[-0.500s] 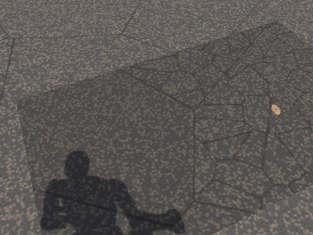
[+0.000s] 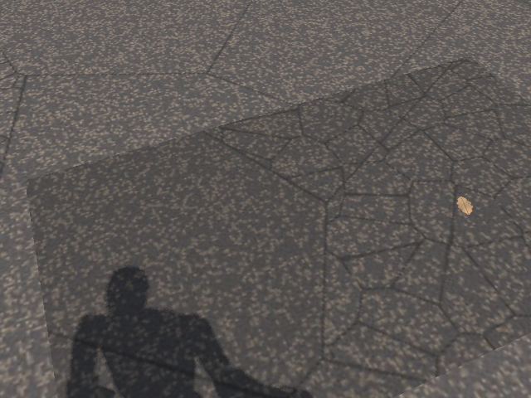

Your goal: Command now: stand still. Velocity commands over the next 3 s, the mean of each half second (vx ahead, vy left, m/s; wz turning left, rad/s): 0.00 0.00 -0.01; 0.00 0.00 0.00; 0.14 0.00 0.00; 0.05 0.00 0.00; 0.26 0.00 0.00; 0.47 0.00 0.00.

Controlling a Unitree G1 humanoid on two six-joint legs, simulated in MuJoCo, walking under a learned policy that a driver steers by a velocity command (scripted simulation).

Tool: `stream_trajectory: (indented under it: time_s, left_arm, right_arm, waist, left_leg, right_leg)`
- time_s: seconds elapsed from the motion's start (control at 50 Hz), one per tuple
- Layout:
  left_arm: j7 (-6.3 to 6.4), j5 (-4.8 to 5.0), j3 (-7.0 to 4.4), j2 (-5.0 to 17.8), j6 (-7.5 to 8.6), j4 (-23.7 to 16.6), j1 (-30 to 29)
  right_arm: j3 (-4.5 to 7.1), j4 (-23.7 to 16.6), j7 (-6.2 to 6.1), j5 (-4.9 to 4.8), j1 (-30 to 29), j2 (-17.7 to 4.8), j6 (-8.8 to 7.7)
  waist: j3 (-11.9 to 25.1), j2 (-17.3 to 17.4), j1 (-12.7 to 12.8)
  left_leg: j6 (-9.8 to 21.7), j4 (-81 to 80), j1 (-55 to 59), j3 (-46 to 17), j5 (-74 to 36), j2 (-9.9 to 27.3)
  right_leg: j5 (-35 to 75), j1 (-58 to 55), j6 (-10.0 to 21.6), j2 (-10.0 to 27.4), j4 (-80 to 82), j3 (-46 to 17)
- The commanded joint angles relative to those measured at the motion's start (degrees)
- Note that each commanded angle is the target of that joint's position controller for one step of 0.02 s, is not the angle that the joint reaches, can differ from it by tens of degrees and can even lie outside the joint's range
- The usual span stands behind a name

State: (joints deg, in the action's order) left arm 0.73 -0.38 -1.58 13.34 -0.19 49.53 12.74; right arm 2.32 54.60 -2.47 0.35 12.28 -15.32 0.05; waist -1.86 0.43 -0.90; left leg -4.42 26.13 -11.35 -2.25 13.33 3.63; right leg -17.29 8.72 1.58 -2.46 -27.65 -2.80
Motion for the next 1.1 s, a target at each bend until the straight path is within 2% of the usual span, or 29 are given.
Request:
stream_trajectory:
  time_s: [0.02, 0.24, 0.48, 1.1]
  left_arm:
    - [0.30, 0.11, -1.42, 6.44, 0.64, -1.11, 0.44]
    - [0.79, 0.28, -0.96, 6.24, 0.52, 4.21, 1.92]
    - [1.08, 0.40, -0.37, 5.41, 0.45, 8.06, 3.51]
    - [1.42, 0.59, 0.61, 2.73, 0.48, 11.99, 8.33]
  right_arm:
    - [1.29, -1.04, -0.38, -0.09, 0.73, -6.37, -0.35]
    - [1.02, 2.83, -0.68, -0.21, 1.54, -5.28, 0.02]
    - [0.49, 5.84, -0.81, -0.27, 3.21, -3.77, 0.14]
    - [-0.57, 8.48, -0.80, -0.46, 7.59, -0.88, 0.12]
  waist:
    - [1.41, -0.95, 0.02]
    - [0.13, -0.62, 0.20]
    - [-0.83, -0.37, 0.42]
    - [-2.28, -0.24, 0.66]
  left_leg:
    - [0.64, -1.73, 2.70, 0.69, -9.90, -0.32]
    - [1.21, -2.22, 2.34, 1.25, -9.10, -0.93]
    - [1.64, -2.40, 1.68, 1.55, -7.94, -1.47]
    - [2.58, -1.91, 0.01, 1.62, -6.30, -2.36]
  right_leg:
    - [15.36, 2.66, 0.97, 4.09, 5.64, -3.52]
    - [13.28, 3.09, 0.28, 3.21, 5.87, -2.14]
    - [10.79, 3.74, -0.15, 2.76, 6.22, -1.21]
    - [8.09, 5.27, -0.93, 2.38, 5.87, 0.22]
